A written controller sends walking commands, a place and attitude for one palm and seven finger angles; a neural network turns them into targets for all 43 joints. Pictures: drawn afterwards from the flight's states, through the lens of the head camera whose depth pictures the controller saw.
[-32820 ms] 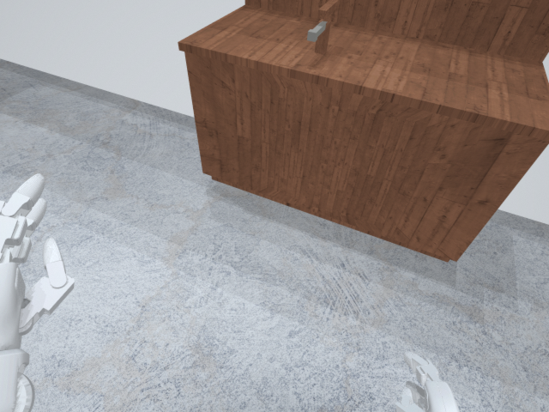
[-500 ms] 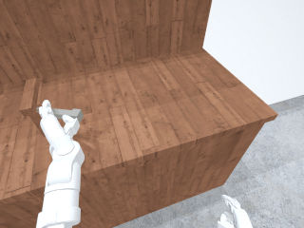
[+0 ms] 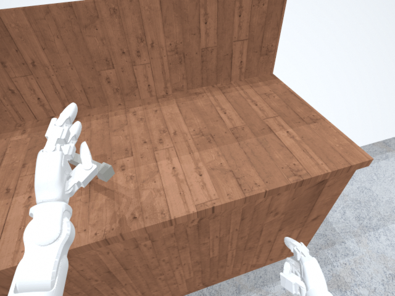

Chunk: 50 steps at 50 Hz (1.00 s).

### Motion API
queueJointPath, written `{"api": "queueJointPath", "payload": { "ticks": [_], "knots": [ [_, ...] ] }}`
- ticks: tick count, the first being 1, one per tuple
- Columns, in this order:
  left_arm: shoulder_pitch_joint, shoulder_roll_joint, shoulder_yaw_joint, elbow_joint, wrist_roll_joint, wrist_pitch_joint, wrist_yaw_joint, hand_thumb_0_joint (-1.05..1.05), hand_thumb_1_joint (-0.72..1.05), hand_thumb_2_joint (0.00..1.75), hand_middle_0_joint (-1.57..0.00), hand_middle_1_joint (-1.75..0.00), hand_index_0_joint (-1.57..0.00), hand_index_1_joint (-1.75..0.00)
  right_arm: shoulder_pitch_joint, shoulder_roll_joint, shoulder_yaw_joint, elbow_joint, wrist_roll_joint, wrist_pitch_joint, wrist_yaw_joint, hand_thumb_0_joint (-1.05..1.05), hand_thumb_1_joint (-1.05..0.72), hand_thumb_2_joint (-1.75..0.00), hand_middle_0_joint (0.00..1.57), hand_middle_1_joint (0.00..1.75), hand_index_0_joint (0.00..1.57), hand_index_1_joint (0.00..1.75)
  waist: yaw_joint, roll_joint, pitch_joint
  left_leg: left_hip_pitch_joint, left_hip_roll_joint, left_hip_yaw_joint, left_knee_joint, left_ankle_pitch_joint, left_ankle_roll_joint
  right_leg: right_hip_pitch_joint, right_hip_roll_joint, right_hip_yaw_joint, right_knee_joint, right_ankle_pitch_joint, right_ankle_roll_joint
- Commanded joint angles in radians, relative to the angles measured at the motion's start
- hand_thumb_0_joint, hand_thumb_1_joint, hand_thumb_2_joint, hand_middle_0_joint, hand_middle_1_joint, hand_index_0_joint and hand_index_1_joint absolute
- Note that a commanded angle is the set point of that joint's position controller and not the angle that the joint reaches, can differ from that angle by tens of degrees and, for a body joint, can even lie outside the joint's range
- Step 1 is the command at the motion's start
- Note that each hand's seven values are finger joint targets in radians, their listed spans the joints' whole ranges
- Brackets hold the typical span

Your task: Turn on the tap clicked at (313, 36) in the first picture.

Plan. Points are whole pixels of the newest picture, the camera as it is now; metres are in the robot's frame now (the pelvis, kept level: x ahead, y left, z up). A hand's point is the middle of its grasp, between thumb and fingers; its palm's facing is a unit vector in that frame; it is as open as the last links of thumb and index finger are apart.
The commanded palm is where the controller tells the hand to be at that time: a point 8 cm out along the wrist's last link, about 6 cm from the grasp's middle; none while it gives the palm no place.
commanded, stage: draw the hand back beside the body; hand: left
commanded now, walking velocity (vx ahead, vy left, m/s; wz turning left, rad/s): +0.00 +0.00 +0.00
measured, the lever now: (105, 172) +0.34 +0.25 +0.08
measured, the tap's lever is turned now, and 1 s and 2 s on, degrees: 45 45 45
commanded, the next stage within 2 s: step back with the hand held close in 0.78 s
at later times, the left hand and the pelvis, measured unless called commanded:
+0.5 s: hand (61, 206) +0.20 +0.24 +0.16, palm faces +0.39 -0.86 -0.33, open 7.5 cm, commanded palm +0.16 +0.29 +0.17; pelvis +0.00 +0.00 +0.00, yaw +0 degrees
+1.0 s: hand (43, 205) +0.20 +0.26 +0.17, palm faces +0.42 -0.84 -0.34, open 7.4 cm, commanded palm +0.15 +0.29 +0.17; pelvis -0.01 +0.01 +0.00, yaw +1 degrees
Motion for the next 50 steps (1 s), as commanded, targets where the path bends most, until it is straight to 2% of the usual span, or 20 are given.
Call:
{"api": "queueJointPath", "payload": {
  "ticks": [1,3,5,9,13,18,20,22,24,25,30,31,33,38,42,45,46,47,48,50],
  "knots": [
    [-0.047,0.171,0.121,-0.219,-0.002,-0.042,-0.021,0.0,0.9,0.9,-0.19,-0.26,-0.19,-0.26,-0.12,-0.108,-0.051,-0.187,-0.002,-0.004,-0.01,0.0,-0.9,-0.9,0.2,0.3,0.2,0.3,0.017,-0.057,-0.099,0.088,-0.005,0.043,-0.036,0.233,0.062,-0.045,-0.007,-0.038,-0.087,0.35,-0.02],
    [-0.081,0.21,0.153,-0.285,0.0,-0.05,-0.016,0.0,0.9,0.9,-0.19,-0.26,-0.19,-0.26,-0.129,-0.105,-0.051,-0.192,-0.006,-0.012,-0.016,0.0,-0.9,-0.9,0.2,0.3,0.2,0.3,0.015,-0.055,-0.115,0.106,-0.007,0.045,-0.03,0.225,0.064,-0.047,-0.006,-0.035,-0.101,0.341,-0.019],
    [-0.11,0.238,0.176,-0.353,0.008,-0.059,-0.005,0.0,0.9,0.9,-0.19,-0.27,-0.19,-0.27,-0.126,-0.101,-0.046,-0.189,-0.012,-0.022,-0.022,0.0,-0.9,-0.9,0.2,0.3,0.2,0.3,0.016,0.028,-0.139,0.125,-0.015,0.043,-0.025,0.236,0.063,-0.038,-0.007,-0.033,-0.105,0.346,-0.026],
    [-0.042,0.198,0.143,-0.373,0.01,-0.051,0.0,0.0,0.9,0.9,-0.19,-0.28,-0.19,-0.28,-0.128,-0.105,-0.045,-0.185,-0.011,-0.043,-0.023,0.0,-0.9,-0.9,0.2,0.3,0.2,0.3,0.01,0.023,-0.119,0.146,-0.012,0.043,-0.022,0.255,0.06,-0.046,-0.003,-0.036,-0.114,0.352,-0.027],
    [0.028,0.165,0.115,-0.355,0.008,-0.051,0.001,0.0,0.9,0.9,-0.2,-0.29,-0.2,-0.29,-0.123,-0.118,-0.054,-0.177,-0.01,-0.053,-0.025,0.0,-0.9,-0.9,0.2,0.3,0.2,0.3,0.009,-0.023,-0.083,0.131,-0.008,0.035,-0.033,0.217,0.06,-0.061,-0.001,-0.043,-0.117,0.302,-0.022],
    [0.131,0.193,0.162,-0.394,0.007,-0.061,0.004,0.0,0.9,0.9,-0.2,-0.3,-0.2,-0.3,-0.121,-0.123,-0.061,-0.176,-0.011,-0.059,-0.023,0.0,-0.9,-0.9,0.2,0.3,0.2,0.3,0.022,-0.047,-0.093,0.116,-0.007,0.027,-0.033,0.219,0.061,-0.049,0.0,-0.046,-0.112,0.296,-0.023],
    [0.16,0.2,0.179,-0.414,0.008,-0.064,0.005,0.0,0.9,0.9,-0.2,-0.3,-0.2,-0.3,-0.124,-0.117,-0.06,-0.175,-0.011,-0.059,-0.024,0.0,-0.9,-0.9,0.2,0.3,0.2,0.3,0.023,0.005,-0.083,0.109,-0.01,0.031,-0.031,0.216,0.06,-0.051,-0.003,-0.042,-0.114,0.292,-0.025],
    [0.21,0.208,0.196,-0.429,0.006,-0.067,0.005,0.0,0.9,0.9,-0.2,-0.3,-0.2,-0.3,-0.121,-0.117,-0.063,-0.178,-0.011,-0.064,-0.022,0.0,-0.9,-0.9,0.2,0.3,0.2,0.3,0.027,-0.015,-0.083,0.105,-0.006,0.029,-0.028,0.223,0.058,-0.052,-0.001,-0.047,-0.109,0.299,-0.025],
    [0.237,0.228,0.223,-0.458,0.005,-0.066,0.006,0.0,0.9,0.9,-0.2,-0.3,-0.2,-0.3,-0.125,-0.121,-0.061,-0.181,-0.012,-0.067,-0.021,0.0,-0.9,-0.9,0.2,0.3,0.2,0.3,0.032,0.001,-0.075,0.092,-0.008,0.026,-0.026,0.235,0.058,-0.044,-0.002,-0.045,-0.107,0.309,-0.028],
    [0.243,0.213,0.211,-0.461,0.006,-0.067,0.005,0.0,0.9,0.9,-0.2,-0.3,-0.2,-0.3,-0.12,-0.116,-0.06,-0.179,-0.01,-0.068,-0.02,0.0,-0.9,-0.9,0.2,0.3,0.2,0.3,0.028,0.02,-0.069,0.089,-0.007,0.026,-0.024,0.224,0.055,-0.055,-0.001,-0.047,-0.107,0.293,-0.027],
    [0.187,0.195,0.185,-0.442,0.009,-0.063,0.007,0.0,0.9,0.9,-0.2,-0.3,-0.2,-0.3,-0.118,-0.121,-0.06,-0.173,-0.01,-0.078,-0.026,0.0,-0.9,-0.9,0.2,0.3,0.2,0.3,0.013,-0.007,-0.044,0.094,-0.006,0.022,-0.019,0.194,0.058,-0.088,0.0,-0.047,-0.111,0.259,-0.025],
    [0.2,0.203,0.192,-0.432,0.008,-0.061,0.009,0.0,0.9,0.9,-0.2,-0.3,-0.2,-0.3,-0.116,-0.122,-0.062,-0.174,-0.01,-0.079,-0.027,0.0,-0.9,-0.9,0.2,0.3,0.2,0.3,0.017,-0.028,-0.056,0.098,-0.005,0.02,-0.022,0.187,0.06,-0.084,0.0,-0.049,-0.109,0.252,-0.022],
    [0.193,0.196,0.185,-0.442,0.009,-0.06,0.008,0.0,0.9,0.9,-0.2,-0.3,-0.2,-0.3,-0.116,-0.123,-0.061,-0.173,-0.011,-0.081,-0.027,0.0,-0.9,-0.9,0.2,0.3,0.2,0.3,0.018,-0.009,-0.071,0.101,-0.007,0.018,-0.021,0.193,0.059,-0.075,-0.001,-0.046,-0.105,0.256,-0.024],
    [0.204,0.2,0.189,-0.445,0.005,-0.056,0.008,0.0,0.9,0.9,-0.2,-0.3,-0.2,-0.3,-0.122,-0.12,-0.059,-0.175,-0.011,-0.079,-0.025,0.0,-0.9,-0.9,0.2,0.3,0.2,0.3,0.021,-0.024,-0.063,0.092,-0.006,0.016,-0.021,0.198,0.06,-0.071,-0.002,-0.046,-0.104,0.266,-0.024],
    [0.207,0.2,0.192,-0.45,0.004,-0.052,0.007,0.0,0.9,0.9,-0.2,-0.3,-0.2,-0.3,-0.125,-0.117,-0.056,-0.174,-0.011,-0.076,-0.024,0.0,-0.9,-0.9,0.2,0.3,0.2,0.3,0.022,-0.001,-0.059,0.087,-0.007,0.016,-0.022,0.195,0.057,-0.07,-0.002,-0.047,-0.108,0.26,-0.026],
    [0.171,0.218,0.203,-0.5,0.005,-0.057,0.01,0.0,0.9,0.9,-0.2,-0.3,-0.2,-0.3,-0.127,-0.115,-0.052,-0.179,-0.011,-0.078,-0.024,0.0,-0.9,-0.9,0.2,0.3,0.2,0.3,0.024,0.03,-0.07,0.089,-0.011,0.013,-0.022,0.199,0.057,-0.061,-0.001,-0.046,-0.11,0.263,-0.03],
    [0.037,0.352,0.347,-0.573,-0.009,-0.094,0.019,0.0,0.9,0.9,-0.2,-0.3,-0.2,-0.3,-0.108,-0.117,-0.041,-0.216,-0.002,-0.059,-0.027,0.0,-0.9,-0.9,0.2,0.3,0.2,0.3,-0.004,0.003,0.018,0.021,0.012,0.015,0.033,0.158,0.07,-0.162,-0.05,0.043,-0.14,0.41,-0.02],
    [0.144,0.27,0.292,-0.457,-0.001,-0.1,0.006,0.0,0.9,0.9,-0.2,-0.3,-0.2,-0.3,-0.098,-0.105,-0.038,-0.172,-0.013,-0.045,-0.03,0.0,-0.9,-0.9,0.2,0.3,0.2,0.3,-0.014,-0.067,-0.004,0.009,0.01,-0.002,0.062,0.17,0.072,-0.156,-0.073,0.034,-0.12,0.48,-0.018],
    [0.216,0.225,0.26,-0.415,0.004,-0.094,-0.004,0.0,0.9,0.9,-0.2,-0.3,-0.2,-0.3,-0.087,-0.109,-0.046,-0.181,-0.012,-0.034,-0.028,0.0,-0.9,-0.9,0.2,0.3,0.2,0.3,-0.018,-0.117,-0.035,0.014,0.017,-0.003,0.076,0.206,0.071,-0.153,-0.084,0.037,-0.099,0.524,-0.016],
    [0.263,0.204,0.242,-0.429,0.011,-0.1,-0.011,0.0,0.9,0.9,-0.2,-0.3,-0.2,-0.3,-0.082,-0.12,-0.055,-0.2,-0.014,-0.018,-0.029,0.0,-0.9,-0.9,0.2,0.3,0.2,0.3,-0.015,-0.052,-0.106,0.042,0.035,0.004,0.07,0.32,0.074,-0.133,-0.082,0.021,-0.054,0.564,-0.007]
  ]
}}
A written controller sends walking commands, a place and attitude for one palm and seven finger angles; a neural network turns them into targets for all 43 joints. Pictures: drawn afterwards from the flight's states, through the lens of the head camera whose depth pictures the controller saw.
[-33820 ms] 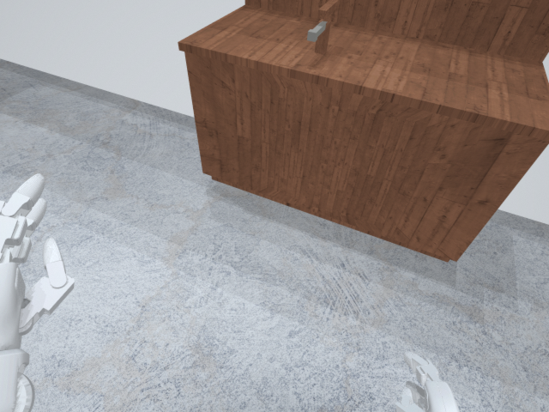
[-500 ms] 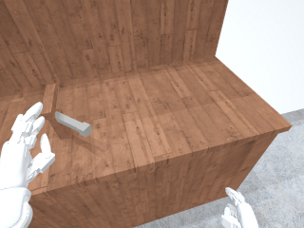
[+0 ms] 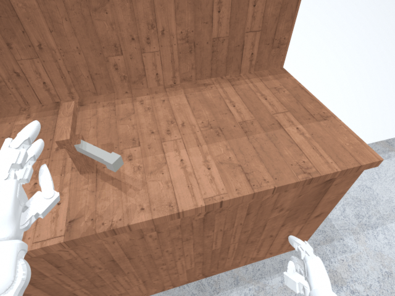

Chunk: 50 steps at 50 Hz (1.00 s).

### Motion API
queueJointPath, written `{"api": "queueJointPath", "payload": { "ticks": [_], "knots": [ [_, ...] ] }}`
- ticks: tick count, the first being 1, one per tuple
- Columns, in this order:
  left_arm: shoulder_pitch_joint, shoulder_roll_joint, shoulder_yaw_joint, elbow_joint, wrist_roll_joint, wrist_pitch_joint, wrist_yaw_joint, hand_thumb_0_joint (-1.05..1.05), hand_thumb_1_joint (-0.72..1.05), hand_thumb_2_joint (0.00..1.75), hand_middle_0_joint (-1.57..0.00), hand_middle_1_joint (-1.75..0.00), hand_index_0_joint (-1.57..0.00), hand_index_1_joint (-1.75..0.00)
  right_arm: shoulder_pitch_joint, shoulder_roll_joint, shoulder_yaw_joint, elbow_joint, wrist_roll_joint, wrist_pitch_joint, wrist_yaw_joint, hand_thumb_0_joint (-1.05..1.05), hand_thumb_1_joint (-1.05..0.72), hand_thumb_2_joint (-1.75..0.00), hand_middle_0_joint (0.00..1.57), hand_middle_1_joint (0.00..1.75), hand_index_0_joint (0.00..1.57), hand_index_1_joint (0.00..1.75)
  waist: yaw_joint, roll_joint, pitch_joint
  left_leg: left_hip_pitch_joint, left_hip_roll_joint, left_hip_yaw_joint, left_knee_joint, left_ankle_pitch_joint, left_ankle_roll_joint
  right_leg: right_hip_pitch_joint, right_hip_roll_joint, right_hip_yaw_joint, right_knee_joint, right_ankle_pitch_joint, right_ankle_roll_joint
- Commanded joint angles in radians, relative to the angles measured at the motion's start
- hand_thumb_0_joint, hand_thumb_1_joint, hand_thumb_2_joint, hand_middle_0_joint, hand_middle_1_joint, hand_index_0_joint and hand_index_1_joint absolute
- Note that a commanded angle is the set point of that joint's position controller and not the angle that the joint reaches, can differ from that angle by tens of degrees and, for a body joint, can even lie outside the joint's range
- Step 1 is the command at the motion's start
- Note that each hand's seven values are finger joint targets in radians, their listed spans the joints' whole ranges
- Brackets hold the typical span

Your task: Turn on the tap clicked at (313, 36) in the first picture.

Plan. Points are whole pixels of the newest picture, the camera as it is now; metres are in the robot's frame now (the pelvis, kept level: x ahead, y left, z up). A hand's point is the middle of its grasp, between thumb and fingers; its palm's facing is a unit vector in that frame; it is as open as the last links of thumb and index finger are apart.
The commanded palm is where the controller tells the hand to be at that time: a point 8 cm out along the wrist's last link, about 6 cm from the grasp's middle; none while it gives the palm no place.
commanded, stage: step back with the hand held close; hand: left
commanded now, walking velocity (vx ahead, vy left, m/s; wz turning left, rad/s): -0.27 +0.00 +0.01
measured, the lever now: (114, 162) +0.35 +0.24 +0.08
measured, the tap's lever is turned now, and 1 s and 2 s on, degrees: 45 45 45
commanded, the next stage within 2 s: stop stepping back and stand still in 1.38 s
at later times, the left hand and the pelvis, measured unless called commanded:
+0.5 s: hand (25, 240) +0.14 +0.26 +0.16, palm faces +0.38 -0.83 -0.41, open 7.4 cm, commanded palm +0.09 +0.30 +0.18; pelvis -0.07 +0.02 -0.01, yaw -1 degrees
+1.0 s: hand (8, 270) +0.10 +0.25 +0.16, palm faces +0.40 -0.84 -0.38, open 7.4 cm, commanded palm +0.05 +0.30 +0.18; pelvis -0.11 +0.02 -0.02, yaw +0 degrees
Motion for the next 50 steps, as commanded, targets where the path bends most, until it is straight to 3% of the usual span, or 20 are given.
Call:
{"api": "queueJointPath", "payload": {
  "ticks": [1,4,8,9,14,16,19,23,24,25,28,34,35,38,42,43,45,48,49,50],
  "knots": [
    [-0.018,0.141,0.095,-0.188,0.01,-0.076,-0.001,0.0,0.9,0.9,-0.2,-0.3,-0.2,-0.3,-0.095,-0.104,-0.061,-0.183,0.001,-0.012,-0.009,0.0,-0.9,-0.9,0.2,0.3,0.2,0.3,-0.033,-0.017,-0.153,0.114,0.036,0.02,0.009,0.383,0.061,-0.119,-0.091,0.027,-0.001,0.517,-0.015],
    [0.008,0.168,0.116,-0.246,0.011,-0.075,0.008,0.0,0.9,0.9,-0.2,-0.3,-0.2,-0.3,-0.106,-0.108,-0.063,-0.205,0.003,-0.004,-0.012,0.0,-0.9,-0.9,0.2,0.3,0.2,0.3,-0.023,0.032,-0.194,0.113,0.053,0.001,-0.009,0.446,0.06,-0.129,-0.068,0.008,0.031,0.412,-0.009],
    [0.053,0.196,0.152,-0.292,0.009,-0.08,0.023,0.0,0.9,0.9,-0.2,-0.3,-0.2,-0.3,-0.099,-0.106,-0.068,-0.224,0.008,-0.001,-0.016,0.0,-0.9,-0.9,0.2,0.3,0.2,0.3,-0.028,-0.01,-0.199,0.051,0.063,-0.022,-0.02,0.369,0.058,-0.147,-0.06,0.012,0.041,0.327,-0.006],
    [0.051,0.222,0.175,-0.313,0.01,-0.082,0.029,0.0,0.9,0.9,-0.2,-0.3,-0.2,-0.3,-0.107,-0.11,-0.069,-0.225,0.007,-0.001,-0.019,0.0,-0.9,-0.9,0.2,0.3,0.2,0.3,-0.026,0.012,-0.204,0.042,0.062,-0.027,-0.033,0.347,0.058,-0.145,-0.06,0.014,0.047,0.311,-0.009],
    [0.07,0.217,0.174,-0.327,0.009,-0.098,0.045,0.0,0.9,0.9,-0.2,-0.3,-0.2,-0.3,-0.101,-0.113,-0.072,-0.224,0.011,-0.018,-0.025,0.0,-0.9,-0.9,0.2,0.3,0.2,0.3,-0.036,0.055,-0.167,-0.054,0.062,-0.056,-0.074,0.108,0.056,-0.175,-0.055,0.021,0.049,0.183,-0.011],
    [0.078,0.186,0.15,-0.311,0.009,-0.103,0.048,0.0,0.9,0.9,-0.2,-0.3,-0.2,-0.3,-0.088,-0.112,-0.072,-0.22,0.014,-0.028,-0.027,0.0,-0.9,-0.9,0.2,0.3,0.2,0.3,-0.044,0.047,-0.147,-0.091,0.062,-0.06,-0.083,-0.017,0.057,-0.195,-0.052,0.024,0.045,0.129,-0.01],
    [0.073,0.198,0.156,-0.313,0.015,-0.112,0.058,0.0,0.9,0.9,-0.2,-0.3,-0.2,-0.3,-0.083,-0.119,-0.072,-0.211,0.014,-0.047,-0.031,0.0,-0.9,-0.9,0.2,0.3,0.2,0.3,-0.049,0.044,-0.125,-0.132,0.059,-0.079,-0.104,-0.175,0.059,-0.224,-0.05,0.034,0.034,0.032,-0.013],
    [0.044,0.18,0.141,-0.305,0.023,-0.12,0.067,0.0,0.9,0.9,-0.2,-0.3,-0.2,-0.3,-0.069,-0.117,-0.072,-0.201,0.015,-0.067,-0.031,0.0,-0.9,-0.9,0.2,0.3,0.2,0.3,-0.054,0.018,-0.103,-0.186,0.063,-0.095,-0.101,-0.284,0.067,-0.256,-0.043,0.043,0.032,-0.074,-0.01],
    [0.036,0.203,0.158,-0.316,0.026,-0.121,0.072,0.0,0.9,0.9,-0.2,-0.3,-0.2,-0.3,-0.072,-0.122,-0.073,-0.196,0.013,-0.07,-0.034,0.0,-0.9,-0.9,0.2,0.3,0.2,0.3,-0.055,0.039,-0.103,-0.182,0.064,-0.095,-0.106,-0.287,0.067,-0.262,-0.044,0.048,0.03,-0.086,-0.013],
    [0.037,0.172,0.135,-0.3,0.025,-0.12,0.072,0.0,0.9,0.9,-0.2,-0.3,-0.2,-0.3,-0.061,-0.112,-0.069,-0.19,0.012,-0.071,-0.033,0.0,-0.9,-0.9,0.2,0.3,0.2,0.3,-0.057,0.018,-0.102,-0.191,0.061,-0.095,-0.095,-0.288,0.067,-0.266,-0.047,0.045,0.029,-0.095,-0.013],
    [0.023,0.182,0.14,-0.313,0.027,-0.123,0.077,0.0,0.9,0.9,-0.2,-0.3,-0.2,-0.3,-0.056,-0.112,-0.071,-0.185,0.011,-0.08,-0.029,0.0,-0.9,-0.9,0.2,0.3,0.2,0.3,-0.06,-0.017,-0.11,-0.175,0.046,-0.076,-0.038,-0.254,0.061,-0.297,-0.073,0.071,0.012,-0.081,-0.024],
    [0.051,0.211,0.174,-0.341,0.026,-0.126,0.088,0.0,0.9,0.9,-0.2,-0.3,-0.2,-0.3,-0.054,-0.116,-0.072,-0.182,0.01,-0.089,-0.027,0.0,-0.9,-0.9,0.2,0.3,0.2,0.3,-0.06,0.046,-0.129,-0.203,0.06,-0.107,-0.083,-0.267,0.063,-0.265,-0.051,0.054,0.058,-0.066,-0.02],
    [0.058,0.176,0.149,-0.333,0.024,-0.127,0.086,0.0,0.9,0.9,-0.2,-0.3,-0.2,-0.3,-0.05,-0.106,-0.069,-0.181,0.011,-0.087,-0.026,0.0,-0.9,-0.9,0.2,0.3,0.2,0.3,-0.061,0.028,-0.119,-0.218,0.06,-0.1,-0.074,-0.275,0.063,-0.27,-0.052,0.051,0.058,-0.077,-0.018],
    [0.062,0.187,0.155,-0.314,0.024,-0.131,0.088,0.0,0.9,0.9,-0.2,-0.3,-0.2,-0.3,-0.044,-0.101,-0.071,-0.174,0.01,-0.084,-0.02,0.0,-0.9,-0.9,0.2,0.3,0.2,0.3,-0.063,-0.064,-0.102,-0.215,0.032,-0.062,0.024,-0.246,0.053,-0.329,-0.1,0.108,0.001,-0.087,-0.038],
    [0.046,0.192,0.149,-0.339,0.022,-0.134,0.093,0.0,0.9,0.9,-0.2,-0.3,-0.2,-0.3,-0.038,-0.098,-0.072,-0.164,0.007,-0.081,-0.018,0.0,-0.9,-0.9,0.2,0.3,0.2,0.3,-0.07,-0.064,-0.137,-0.17,0.025,-0.055,0.063,-0.156,0.043,-0.354,-0.127,0.119,0.026,0.006,-0.05],
    [0.04,0.198,0.152,-0.346,0.021,-0.137,0.094,0.0,0.9,0.9,-0.2,-0.3,-0.2,-0.3,-0.037,-0.102,-0.073,-0.166,0.009,-0.082,-0.018,0.0,-0.9,-0.9,0.2,0.3,0.2,0.3,-0.07,-0.057,-0.135,-0.181,0.028,-0.07,0.048,-0.181,0.043,-0.356,-0.118,0.112,0.034,-0.023,-0.048],
    [0.045,0.201,0.16,-0.378,0.022,-0.141,0.097,0.0,0.9,0.9,-0.2,-0.3,-0.2,-0.3,-0.047,-0.105,-0.073,-0.174,0.008,-0.084,-0.024,0.0,-0.9,-0.9,0.2,0.3,0.2,0.3,-0.068,0.043,-0.142,-0.214,0.065,-0.12,-0.054,-0.212,0.059,-0.314,-0.062,0.064,0.096,-0.045,-0.023],
    [0.05,0.184,0.175,-0.371,0.038,-0.152,0.095,0.0,0.9,0.9,-0.2,-0.3,-0.2,-0.3,-0.052,-0.125,-0.082,-0.185,0.007,-0.096,-0.026,0.0,-0.9,-0.9,0.2,0.3,0.2,0.3,-0.064,0.167,-0.121,-0.433,0.151,-0.212,-0.216,-0.482,0.104,-0.147,0.027,0.017,0.262,-0.121,0.006],
    [0.04,0.197,0.187,-0.384,0.043,-0.154,0.095,0.0,0.9,0.9,-0.2,-0.3,-0.2,-0.3,-0.052,-0.129,-0.086,-0.184,0.006,-0.098,-0.027,0.0,-0.9,-0.9,0.2,0.3,0.2,0.3,-0.064,0.204,-0.132,-0.459,0.169,-0.25,-0.251,-0.471,0.116,-0.099,0.051,0.007,0.318,-0.069,0.009],
    [0.045,0.182,0.178,-0.382,0.042,-0.157,0.09,0.0,0.9,0.9,-0.2,-0.3,-0.2,-0.3,-0.041,-0.119,-0.087,-0.178,0.002,-0.099,-0.025,0.0,-0.9,-0.9,0.2,0.3,0.2,0.3,-0.063,0.191,-0.143,-0.426,0.179,-0.25,-0.234,-0.414,0.121,-0.107,0.05,0.013,0.328,-0.044,0.005]
  ]
}}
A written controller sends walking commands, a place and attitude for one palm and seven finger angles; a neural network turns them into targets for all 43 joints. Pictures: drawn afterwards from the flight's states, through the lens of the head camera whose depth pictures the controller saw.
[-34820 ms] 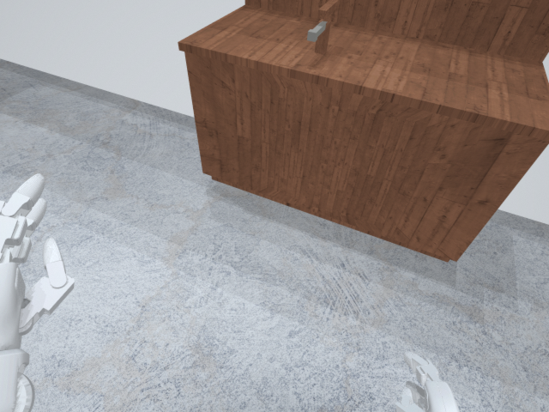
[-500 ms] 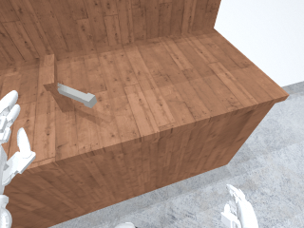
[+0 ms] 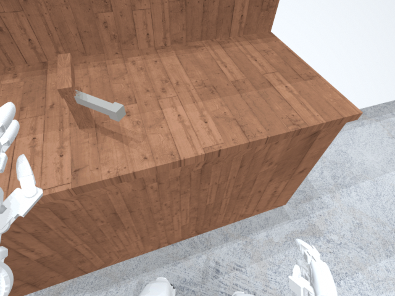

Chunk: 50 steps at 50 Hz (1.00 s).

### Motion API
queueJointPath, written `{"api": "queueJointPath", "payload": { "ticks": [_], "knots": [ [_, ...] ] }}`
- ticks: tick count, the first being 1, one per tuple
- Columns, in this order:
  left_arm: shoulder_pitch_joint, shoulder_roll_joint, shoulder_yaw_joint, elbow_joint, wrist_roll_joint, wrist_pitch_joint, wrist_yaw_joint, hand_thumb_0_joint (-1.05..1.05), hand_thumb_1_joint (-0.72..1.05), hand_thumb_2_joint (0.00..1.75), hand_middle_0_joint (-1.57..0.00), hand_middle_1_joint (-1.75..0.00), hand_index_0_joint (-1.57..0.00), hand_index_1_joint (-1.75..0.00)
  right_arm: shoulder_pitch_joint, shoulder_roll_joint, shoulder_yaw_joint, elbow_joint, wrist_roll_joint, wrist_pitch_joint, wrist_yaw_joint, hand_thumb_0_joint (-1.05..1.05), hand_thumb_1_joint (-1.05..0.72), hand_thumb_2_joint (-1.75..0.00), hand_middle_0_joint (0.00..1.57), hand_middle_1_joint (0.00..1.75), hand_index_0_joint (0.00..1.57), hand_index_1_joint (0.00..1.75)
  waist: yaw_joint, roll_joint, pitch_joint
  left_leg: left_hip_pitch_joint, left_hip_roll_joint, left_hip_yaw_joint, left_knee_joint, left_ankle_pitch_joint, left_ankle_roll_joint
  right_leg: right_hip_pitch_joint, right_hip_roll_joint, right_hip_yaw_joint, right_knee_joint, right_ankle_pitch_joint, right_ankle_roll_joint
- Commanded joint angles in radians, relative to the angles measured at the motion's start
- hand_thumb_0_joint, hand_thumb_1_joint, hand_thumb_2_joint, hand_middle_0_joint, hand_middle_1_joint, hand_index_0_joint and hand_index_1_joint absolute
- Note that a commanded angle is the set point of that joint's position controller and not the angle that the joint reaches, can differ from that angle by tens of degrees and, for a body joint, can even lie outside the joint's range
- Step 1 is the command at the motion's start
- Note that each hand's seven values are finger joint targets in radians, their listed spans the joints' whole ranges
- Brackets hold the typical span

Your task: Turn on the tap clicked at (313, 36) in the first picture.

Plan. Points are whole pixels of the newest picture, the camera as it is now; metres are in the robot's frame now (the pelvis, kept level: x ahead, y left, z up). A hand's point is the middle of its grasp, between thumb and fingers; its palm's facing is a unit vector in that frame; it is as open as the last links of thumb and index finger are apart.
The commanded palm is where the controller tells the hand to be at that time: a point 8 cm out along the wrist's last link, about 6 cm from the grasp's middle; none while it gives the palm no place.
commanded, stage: step back with the hand held close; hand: left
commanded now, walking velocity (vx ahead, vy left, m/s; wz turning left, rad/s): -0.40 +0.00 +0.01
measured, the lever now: (116, 111) +0.47 +0.22 +0.10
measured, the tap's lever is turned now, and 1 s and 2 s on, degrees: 45 45 45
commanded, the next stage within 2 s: stop stepping back and stand still in 0.38 s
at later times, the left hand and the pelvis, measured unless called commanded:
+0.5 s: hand out of the picture +0.14 +0.23 +0.20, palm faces +0.43 -0.84 -0.32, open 7.4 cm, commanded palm +0.09 +0.27 +0.20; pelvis -0.07 -0.01 +0.02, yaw +0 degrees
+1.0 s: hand out of the picture +0.07 +0.22 +0.18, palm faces +0.43 -0.82 -0.37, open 7.4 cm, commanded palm +0.03 +0.26 +0.20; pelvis -0.13 -0.02 +0.01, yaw +0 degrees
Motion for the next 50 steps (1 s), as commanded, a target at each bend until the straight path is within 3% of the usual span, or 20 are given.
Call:
{"api": "queueJointPath", "payload": {
  "ticks": [1,3,6,7,10,12,14,15,17,20,24,26,28,29,32,36,40,42,46,50],
  "knots": [
    [-0.019,0.139,0.13,-0.213,0.008,-0.077,0.008,0.0,0.9,0.9,-0.2,-0.3,-0.2,-0.3,-0.086,-0.122,-0.059,-0.155,-0.006,-0.063,-0.003,0.0,-0.9,-0.9,0.2,0.3,0.2,0.3,0.012,0.196,-0.188,-0.063,0.176,-0.214,-0.336,-0.474,0.082,0.212,0.034,0.003,0.073,-0.065,-0.021],
    [-0.007,0.146,0.132,-0.214,0.005,-0.08,0.001,0.0,0.9,0.9,-0.2,-0.3,-0.2,-0.3,-0.08,-0.112,-0.057,-0.155,-0.011,-0.064,0.001,0.0,-0.9,-0.9,0.2,0.3,0.2,0.3,0.013,0.106,-0.17,-0.038,0.101,-0.12,-0.199,-0.461,0.053,0.154,-0.02,0.069,-0.087,-0.052,-0.05],
    [-0.036,0.167,0.111,-0.21,-0.003,-0.048,0.018,0.0,0.9,0.9,-0.2,-0.3,-0.2,-0.3,-0.059,-0.084,-0.052,-0.11,-0.019,-0.041,0.019,0.0,-0.9,-0.9,0.2,0.3,0.2,0.3,0.008,-0.201,-0.166,0.168,-0.051,0.027,0.333,-0.337,-0.038,-0.183,-0.344,0.399,-0.409,-0.241,-0.199],
    [-0.045,0.151,0.086,-0.204,-0.003,-0.03,0.019,0.0,0.9,0.9,-0.2,-0.3,-0.2,-0.3,-0.067,-0.068,-0.046,-0.096,-0.02,-0.028,0.029,0.0,-0.9,-0.9,0.2,0.3,0.2,0.3,0.004,-0.24,-0.174,0.16,-0.054,0.012,0.455,-0.319,-0.035,-0.158,-0.371,0.379,-0.415,-0.138,-0.229],
    [-0.098,0.177,0.112,-0.221,0.0,-0.024,0.01,0.0,0.9,0.9,-0.2,-0.3,-0.2,-0.3,-0.088,-0.061,-0.025,-0.109,-0.019,-0.014,0.024,0.0,-0.9,-0.9,0.2,0.3,0.2,0.3,-0.009,-0.225,-0.126,0.136,-0.016,0.006,0.186,-0.297,-0.019,-0.022,-0.276,0.22,-0.273,0.226,-0.166],
    [-0.098,0.157,0.102,-0.2,-0.005,-0.026,0.007,0.0,0.9,0.9,-0.2,-0.3,-0.2,-0.3,-0.073,-0.093,-0.035,-0.109,-0.011,-0.004,0.014,0.0,-0.9,-0.9,0.2,0.3,0.2,0.3,-0.022,-0.077,-0.131,0.22,-0.012,0.004,-0.159,-0.195,0.001,-0.019,-0.192,0.16,-0.137,0.165,-0.093],
    [-0.105,0.159,0.113,-0.238,0.001,-0.047,0.022,0.0,0.9,0.9,-0.2,-0.3,-0.2,-0.3,-0.094,-0.134,-0.052,-0.148,-0.016,-0.021,0.0,0.0,-0.9,-0.9,0.2,0.3,0.2,0.3,-0.012,0.365,-0.144,0.176,0.32,-0.35,-0.382,-0.031,0.136,-0.094,0.022,0.009,0.272,-0.201,-0.006],
    [-0.082,0.146,0.108,-0.224,-0.014,-0.061,0.02,0.0,0.9,0.9,-0.2,-0.3,-0.2,-0.3,-0.068,-0.101,-0.059,-0.129,-0.007,-0.043,0.009,0.0,-0.9,-0.9,0.2,0.3,0.2,0.3,-0.011,0.277,-0.23,0.157,0.336,-0.328,-0.413,-0.156,0.134,-0.044,0.042,0.081,0.485,-0.236,-0.022],
    [-0.097,0.135,0.112,-0.251,-0.025,-0.05,0.013,0.0,0.9,0.9,-0.2,-0.3,-0.2,-0.3,-0.05,-0.111,-0.078,-0.11,-0.019,-0.068,0.021,0.0,-0.9,-0.9,0.2,0.3,0.2,0.3,-0.013,0.207,-0.195,0.229,0.292,-0.265,-0.339,-0.027,0.156,-0.13,0.026,0.094,0.519,-0.21,-0.013],
    [-0.085,0.101,0.065,-0.263,-0.02,-0.026,0.011,0.0,0.9,0.9,-0.2,-0.3,-0.2,-0.3,-0.062,-0.1,-0.067,-0.096,-0.011,-0.09,0.031,0.0,-0.9,-0.9,0.2,0.3,0.2,0.3,0.009,0.182,-0.205,0.343,0.239,-0.15,-0.3,0.187,0.122,-0.075,0.014,0.023,0.284,-0.183,-0.006],
    [-0.071,0.109,0.05,-0.22,-0.01,0.004,0.006,0.0,0.9,0.9,-0.2,-0.3,-0.2,-0.3,-0.09,-0.112,-0.047,-0.101,-0.023,-0.077,0.028,0.0,-0.9,-0.9,0.2,0.3,0.2,0.3,0.008,0.235,-0.153,0.241,0.212,-0.123,-0.355,-0.052,0.08,0.11,0.036,-0.004,-0.04,-0.093,-0.016],
    [-0.041,0.123,0.066,-0.178,-0.004,0.002,-0.003,0.0,0.9,0.9,-0.2,-0.3,-0.2,-0.3,-0.095,-0.109,-0.048,-0.118,-0.017,-0.069,0.026,0.0,-0.9,-0.9,0.2,0.3,0.2,0.3,0.024,0.13,-0.159,0.23,0.13,-0.042,-0.235,-0.255,0.028,0.177,0.006,-0.006,-0.318,0.049,-0.032],
    [-0.061,0.191,0.104,-0.168,-0.004,-0.001,-0.001,0.0,0.9,0.9,-0.2,-0.3,-0.2,-0.3,-0.101,-0.074,-0.037,-0.132,-0.012,-0.046,0.025,0.0,-0.9,-0.9,0.2,0.3,0.2,0.3,0.012,-0.229,-0.139,0.138,-0.032,0.068,0.184,-0.318,-0.042,0.043,-0.312,0.401,-0.467,0.043,-0.185],
    [-0.086,0.173,0.091,-0.177,-0.009,0.01,-0.001,0.0,0.9,0.9,-0.2,-0.3,-0.2,-0.3,-0.083,-0.088,-0.047,-0.123,-0.005,-0.042,0.026,0.0,-0.9,-0.9,0.2,0.3,0.2,0.3,0.022,-0.265,-0.189,0.101,-0.051,0.011,0.35,-0.318,-0.035,0.042,-0.362,0.437,-0.454,0.078,-0.224],
    [-0.045,0.155,0.105,-0.138,-0.012,0.027,0.007,0.0,0.9,0.9,-0.2,-0.3,-0.2,-0.3,-0.076,-0.069,-0.024,-0.134,0.005,-0.026,0.02,0.0,-0.9,-0.9,0.2,0.3,0.2,0.3,-0.014,-0.173,-0.217,0.08,-0.017,-0.014,0.254,-0.245,-0.012,0.186,-0.289,0.272,-0.302,0.177,-0.179],
    [-0.029,0.138,0.099,-0.098,-0.008,0.021,0.021,0.0,0.9,0.9,-0.2,-0.3,-0.2,-0.3,-0.07,-0.101,-0.039,-0.141,0.005,-0.024,0.004,0.0,-0.9,-0.9,0.2,0.3,0.2,0.3,-0.015,-0.099,-0.162,0.272,-0.035,0.037,-0.134,-0.184,0.023,0.125,-0.218,0.21,-0.288,-0.044,-0.12],
    [-0.015,0.144,0.103,-0.124,-0.017,0.002,0.015,0.0,0.9,0.9,-0.2,-0.3,-0.2,-0.3,-0.07,-0.161,-0.069,-0.159,0.017,-0.037,0.004,0.0,-0.9,-0.9,0.2,0.3,0.2,0.3,0.008,0.024,-0.164,0.265,0.095,-0.138,-0.263,-0.087,0.08,0.192,-0.042,0.084,-0.142,0.038,-0.043],
    [0.002,0.131,0.092,-0.119,-0.008,0.001,0.006,0.0,0.9,0.9,-0.2,-0.3,-0.2,-0.3,-0.076,-0.13,-0.052,-0.14,0.014,-0.039,0.001,0.0,-0.9,-0.9,0.2,0.3,0.2,0.3,-0.009,0.132,-0.084,0.156,0.056,-0.113,-0.316,-0.395,0.072,0.148,-0.04,0.059,-0.174,-0.148,-0.036],
    [-0.075,0.108,0.067,-0.107,0.014,-0.003,0.014,0.0,0.9,0.9,-0.2,-0.3,-0.2,-0.3,-0.065,-0.132,-0.054,-0.11,0.002,-0.064,-0.011,0.0,-0.9,-0.9,0.2,0.3,0.2,0.3,-0.009,0.053,-0.064,0.121,0.05,-0.114,-0.275,-0.463,0.079,0.16,-0.025,0.051,-0.166,-0.176,-0.051],
    [-0.15,0.127,0.068,-0.096,0.015,0.005,0.016,0.0,0.9,0.9,-0.2,-0.3,-0.2,-0.3,-0.068,-0.117,-0.048,-0.078,-0.013,-0.07,-0.008,0.0,-0.9,-0.9,0.2,0.3,0.2,0.3,-0.017,-0.069,-0.065,0.164,-0.012,-0.033,-0.083,-0.353,0.06,0.095,-0.127,0.217,-0.275,-0.309,-0.115]
  ]
}}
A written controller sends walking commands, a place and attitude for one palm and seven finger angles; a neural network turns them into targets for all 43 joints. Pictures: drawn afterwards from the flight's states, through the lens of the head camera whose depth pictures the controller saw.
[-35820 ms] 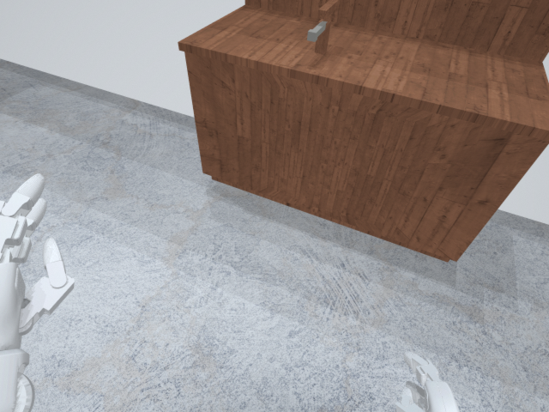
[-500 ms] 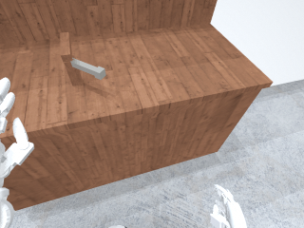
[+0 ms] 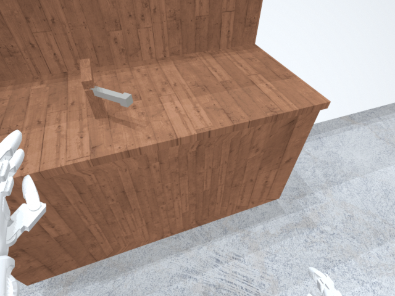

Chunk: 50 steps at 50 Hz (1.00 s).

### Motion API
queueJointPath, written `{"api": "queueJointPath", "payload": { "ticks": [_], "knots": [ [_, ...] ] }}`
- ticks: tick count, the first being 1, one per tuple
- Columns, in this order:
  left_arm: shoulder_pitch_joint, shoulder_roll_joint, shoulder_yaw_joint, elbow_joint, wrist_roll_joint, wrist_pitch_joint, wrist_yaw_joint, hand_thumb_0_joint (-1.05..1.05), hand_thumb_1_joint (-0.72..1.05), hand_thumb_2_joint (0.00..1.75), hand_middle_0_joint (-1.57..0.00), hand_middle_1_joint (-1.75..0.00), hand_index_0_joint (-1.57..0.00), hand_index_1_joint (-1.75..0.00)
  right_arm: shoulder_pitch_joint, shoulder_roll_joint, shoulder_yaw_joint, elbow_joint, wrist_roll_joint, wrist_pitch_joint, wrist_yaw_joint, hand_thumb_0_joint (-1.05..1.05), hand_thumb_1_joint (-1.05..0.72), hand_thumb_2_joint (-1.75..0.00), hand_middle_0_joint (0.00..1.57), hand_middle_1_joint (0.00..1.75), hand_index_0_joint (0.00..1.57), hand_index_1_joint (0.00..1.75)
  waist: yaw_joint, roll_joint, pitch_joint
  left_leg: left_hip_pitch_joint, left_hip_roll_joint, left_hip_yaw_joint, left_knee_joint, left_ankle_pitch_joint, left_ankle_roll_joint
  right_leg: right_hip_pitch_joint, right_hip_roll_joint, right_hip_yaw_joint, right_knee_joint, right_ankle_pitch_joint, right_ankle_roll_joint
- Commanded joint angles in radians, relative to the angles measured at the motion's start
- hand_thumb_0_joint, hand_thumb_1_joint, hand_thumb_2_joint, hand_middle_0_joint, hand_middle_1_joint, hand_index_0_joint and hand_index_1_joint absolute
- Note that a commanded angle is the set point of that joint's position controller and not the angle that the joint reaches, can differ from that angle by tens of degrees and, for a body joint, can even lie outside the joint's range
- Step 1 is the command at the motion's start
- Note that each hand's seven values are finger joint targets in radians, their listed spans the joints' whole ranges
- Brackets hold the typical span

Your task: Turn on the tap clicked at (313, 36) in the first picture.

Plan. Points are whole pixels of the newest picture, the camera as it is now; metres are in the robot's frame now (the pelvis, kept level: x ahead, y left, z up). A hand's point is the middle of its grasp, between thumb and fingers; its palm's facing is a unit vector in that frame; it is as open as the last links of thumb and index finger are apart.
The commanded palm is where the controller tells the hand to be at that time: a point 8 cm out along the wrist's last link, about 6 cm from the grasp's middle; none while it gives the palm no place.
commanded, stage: stop stepping back and stand still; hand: left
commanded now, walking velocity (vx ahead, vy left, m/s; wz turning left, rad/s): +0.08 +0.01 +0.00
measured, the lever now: (126, 99) +0.60 +0.24 +0.09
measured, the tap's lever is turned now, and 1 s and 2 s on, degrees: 45 45 45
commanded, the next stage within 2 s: stand and check the lever's angle in 0.18 s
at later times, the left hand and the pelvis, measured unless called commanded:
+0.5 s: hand (47, 186) +0.24 +0.25 +0.17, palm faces +0.40 -0.84 -0.36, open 7.4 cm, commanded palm +0.19 +0.29 +0.18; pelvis +0.03 +0.01 +0.00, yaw +0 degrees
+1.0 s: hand (65, 165) +0.28 +0.24 +0.17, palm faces +0.43 -0.85 -0.31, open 7.4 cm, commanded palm +0.22 +0.29 +0.18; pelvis +0.07 +0.00 -0.01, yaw +1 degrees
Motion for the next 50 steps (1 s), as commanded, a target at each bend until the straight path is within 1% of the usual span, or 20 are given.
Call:
{"api": "queueJointPath", "payload": {
  "ticks": [1,4,6,7,9,11,13,16,20,23,30,33,37,40,42,43,47,48,49,50],
  "knots": [
    [-0.173,0.166,0.088,-0.187,0.006,-0.058,0.013,0.0,0.9,0.9,-0.2,-0.3,-0.2,-0.3,-0.158,-0.08,-0.022,-0.13,-0.015,-0.057,0.002,0.0,-0.9,-0.9,0.2,0.3,0.2,0.3,-0.009,-0.063,0.0,-0.067,0.006,-0.014,-0.003,-0.173,0.061,-0.029,-0.15,0.233,-0.22,-0.398,-0.069],
    [-0.189,0.173,0.093,-0.209,0.001,-0.05,0.011,0.0,0.9,0.9,-0.2,-0.3,-0.2,-0.3,-0.17,-0.078,-0.016,-0.123,-0.015,-0.049,0.006,0.0,-0.9,-0.9,0.2,0.3,0.2,0.3,-0.012,-0.019,0.003,-0.026,0.011,-0.032,-0.065,-0.163,0.062,-0.048,-0.129,0.189,-0.18,-0.361,-0.066],
    [-0.19,0.161,0.089,-0.216,0.0,-0.054,0.009,0.0,0.9,0.9,-0.2,-0.3,-0.2,-0.3,-0.187,-0.078,-0.007,-0.125,-0.015,-0.048,0.009,0.0,-0.9,-0.9,0.2,0.3,0.2,0.3,-0.005,0.093,0.033,-0.051,0.059,-0.121,-0.197,-0.244,0.075,-0.05,-0.057,0.099,-0.093,-0.297,-0.025],
    [-0.179,0.161,0.095,-0.209,0.003,-0.055,0.011,0.0,0.9,0.9,-0.2,-0.3,-0.2,-0.3,-0.19,-0.074,-0.004,-0.129,-0.011,-0.049,0.01,0.0,-0.9,-0.9,0.2,0.3,0.2,0.3,0.002,0.122,0.036,-0.091,0.086,-0.156,-0.254,-0.309,0.08,-0.016,-0.027,0.056,-0.066,-0.258,-0.003],
    [-0.166,0.157,0.098,-0.187,0.008,-0.054,0.007,0.0,0.9,0.9,-0.2,-0.3,-0.2,-0.3,-0.19,-0.073,-0.006,-0.141,-0.006,-0.052,0.008,0.0,-0.9,-0.9,0.2,0.3,0.2,0.3,0.006,0.131,0.052,-0.161,0.086,-0.154,-0.284,-0.341,0.078,0.051,-0.009,0.02,-0.051,-0.185,0.014],
    [-0.139,0.152,0.102,-0.165,0.008,-0.062,0.005,0.0,0.9,0.9,-0.2,-0.3,-0.2,-0.3,-0.185,-0.066,-0.004,-0.139,-0.01,-0.056,0.013,0.0,-0.9,-0.9,0.2,0.3,0.2,0.3,0.01,0.03,0.017,-0.137,0.063,-0.105,-0.201,-0.172,0.069,0.095,-0.035,0.049,-0.101,-0.097,0.004],
    [-0.131,0.158,0.103,-0.17,-0.001,-0.067,-0.001,0.0,0.9,0.9,-0.2,-0.3,-0.2,-0.3,-0.185,-0.062,-0.008,-0.138,-0.012,-0.058,0.022,0.0,-0.9,-0.9,0.2,0.3,0.2,0.3,0.008,-0.052,-0.026,-0.087,0.019,-0.034,-0.099,-0.055,0.051,0.096,-0.087,0.125,-0.162,-0.083,-0.018],
    [-0.114,0.161,0.106,-0.201,-0.011,-0.067,-0.007,0.0,0.9,0.9,-0.2,-0.3,-0.2,-0.3,-0.181,-0.062,-0.013,-0.138,-0.01,-0.054,0.031,0.0,-0.9,-0.9,0.2,0.3,0.2,0.3,0.002,-0.037,-0.08,-0.003,0.009,-0.007,-0.063,0.09,0.035,0.114,-0.123,0.155,-0.163,0.037,-0.037],
    [-0.098,0.155,0.104,-0.231,-0.014,-0.066,-0.011,0.0,0.9,0.9,-0.2,-0.3,-0.2,-0.3,-0.198,-0.068,-0.017,-0.159,-0.004,-0.044,0.029,0.0,-0.9,-0.9,0.2,0.3,0.2,0.3,0.009,0.048,-0.103,0.052,0.042,-0.027,-0.121,0.239,0.034,0.147,-0.078,0.078,-0.102,0.182,-0.007],
    [-0.103,0.15,0.099,-0.217,-0.015,-0.064,-0.009,0.0,0.9,0.9,-0.2,-0.3,-0.2,-0.3,-0.206,-0.074,-0.021,-0.172,0.001,-0.034,0.025,0.0,-0.9,-0.9,0.2,0.3,0.2,0.3,0.012,0.029,-0.091,0.039,0.049,-0.035,-0.133,0.255,0.033,0.158,-0.061,0.057,-0.102,0.194,0.006],
    [-0.092,0.155,0.1,-0.239,-0.015,-0.067,-0.009,0.0,0.9,0.9,-0.2,-0.3,-0.2,-0.3,-0.208,-0.079,-0.027,-0.193,0.002,-0.024,0.021,0.0,-0.9,-0.9,0.2,0.3,0.2,0.3,0.014,0.072,-0.112,0.067,0.049,-0.024,-0.145,0.329,0.022,0.187,-0.061,0.047,-0.101,0.265,0.006],
    [-0.099,0.151,0.094,-0.224,-0.019,-0.059,-0.005,0.0,0.9,0.9,-0.2,-0.3,-0.2,-0.3,-0.211,-0.079,-0.026,-0.192,0.001,-0.017,0.018,0.0,-0.9,-0.9,0.2,0.3,0.2,0.3,0.013,0.059,-0.101,0.048,0.063,-0.032,-0.164,0.16,0.036,0.159,-0.043,0.038,-0.096,0.118,0.001],
    [-0.141,0.141,0.081,-0.229,-0.017,-0.041,0.005,0.0,0.9,0.9,-0.2,-0.3,-0.2,-0.3,-0.217,-0.075,-0.015,-0.188,0.001,-0.009,0.01,0.0,-0.9,-0.9,0.2,0.3,0.2,0.3,0.006,0.117,-0.06,0.022,0.101,-0.08,-0.205,-0.034,0.062,0.095,-0.016,0.007,-0.047,-0.008,-0.006],
    [-0.164,0.146,0.081,-0.228,-0.013,-0.028,0.012,0.0,0.9,0.9,-0.2,-0.3,-0.2,-0.3,-0.215,-0.075,-0.009,-0.182,0.001,-0.01,0.008,0.0,-0.9,-0.9,0.2,0.3,0.2,0.3,0.003,0.139,-0.038,0.011,0.118,-0.1,-0.191,-0.021,0.075,0.076,-0.008,-0.008,-0.011,0.012,-0.011],
    [-0.166,0.142,0.073,-0.216,-0.013,-0.021,0.013,0.0,0.9,0.9,-0.2,-0.3,-0.2,-0.3,-0.218,-0.074,-0.007,-0.18,0.0,-0.008,0.011,0.0,-0.9,-0.9,0.2,0.3,0.2,0.3,0.005,0.127,-0.034,-0.009,0.11,-0.075,-0.141,0.023,0.073,0.093,-0.014,0.006,-0.024,0.029,-0.021],
    [-0.169,0.153,0.084,-0.217,-0.014,-0.02,0.014,0.0,0.9,0.9,-0.2,-0.3,-0.2,-0.3,-0.214,-0.074,-0.009,-0.179,-0.001,-0.009,0.012,0.0,-0.9,-0.9,0.2,0.3,0.2,0.3,0.006,0.084,-0.044,-0.022,0.096,-0.055,-0.094,0.048,0.068,0.114,-0.027,0.032,-0.039,0.042,-0.033],
    [-0.143,0.191,0.112,-0.239,-0.024,-0.02,0.013,0.0,0.9,0.9,-0.2,-0.3,-0.2,-0.3,-0.204,-0.054,-0.009,-0.17,0.004,0.0,0.027,0.0,-0.9,-0.9,0.2,0.3,0.2,0.3,-0.001,-0.112,-0.099,-0.112,0.004,0.068,0.152,0.044,0.027,0.226,-0.189,0.265,-0.109,0.145,-0.136],
    [-0.143,0.195,0.118,-0.25,-0.028,-0.023,0.014,0.0,0.9,0.9,-0.2,-0.3,-0.2,-0.3,-0.202,-0.051,-0.01,-0.172,0.006,0.004,0.03,0.0,-0.9,-0.9,0.2,0.3,0.2,0.3,-0.001,-0.134,-0.108,-0.125,-0.005,0.082,0.167,0.009,0.018,0.253,-0.227,0.293,-0.118,0.179,-0.158],
    [-0.133,0.203,0.128,-0.257,-0.028,-0.021,0.014,0.0,0.9,0.9,-0.2,-0.3,-0.2,-0.3,-0.207,-0.052,-0.01,-0.175,0.007,0.008,0.032,0.0,-0.9,-0.9,0.2,0.3,0.2,0.3,-0.005,-0.089,-0.103,-0.1,0.001,0.079,0.136,-0.008,0.017,0.233,-0.239,0.29,-0.102,0.211,-0.165],
    [-0.126,0.203,0.13,-0.281,-0.03,-0.026,0.014,0.0,0.9,0.9,-0.2,-0.3,-0.2,-0.3,-0.206,-0.046,-0.003,-0.172,0.006,0.015,0.033,0.0,-0.9,-0.9,0.2,0.3,0.2,0.3,-0.013,-0.042,-0.099,-0.022,0.02,0.062,0.036,0.019,0.025,0.172,-0.213,0.228,-0.052,0.203,-0.14]
  ]
}}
